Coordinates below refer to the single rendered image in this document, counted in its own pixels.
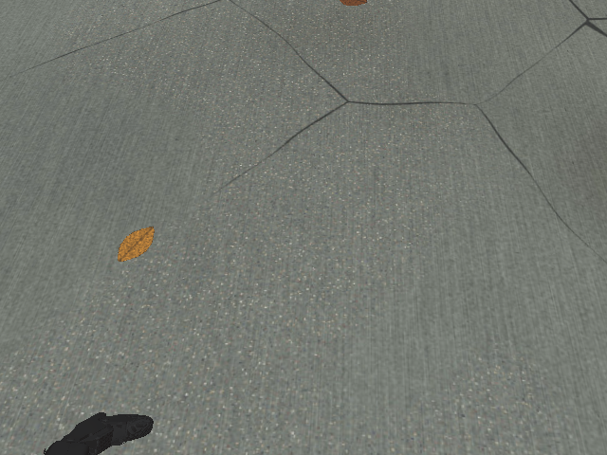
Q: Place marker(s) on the left robot hand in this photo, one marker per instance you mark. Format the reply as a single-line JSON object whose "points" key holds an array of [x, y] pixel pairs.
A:
{"points": [[95, 434]]}

